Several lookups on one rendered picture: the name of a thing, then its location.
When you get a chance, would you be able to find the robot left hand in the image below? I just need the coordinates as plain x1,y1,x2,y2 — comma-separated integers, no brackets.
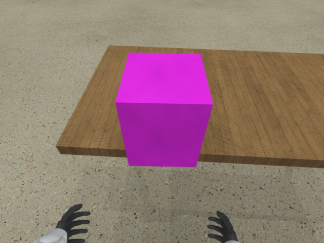
56,204,91,243

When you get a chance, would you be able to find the left robot forearm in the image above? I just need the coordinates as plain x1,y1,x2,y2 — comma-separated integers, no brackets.
33,228,67,243

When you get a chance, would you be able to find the robot right hand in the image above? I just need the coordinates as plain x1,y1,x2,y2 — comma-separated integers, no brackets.
207,211,238,243

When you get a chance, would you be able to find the table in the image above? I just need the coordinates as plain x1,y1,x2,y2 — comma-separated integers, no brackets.
56,45,324,168

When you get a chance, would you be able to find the carton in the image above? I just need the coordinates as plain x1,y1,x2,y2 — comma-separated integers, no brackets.
115,53,213,167

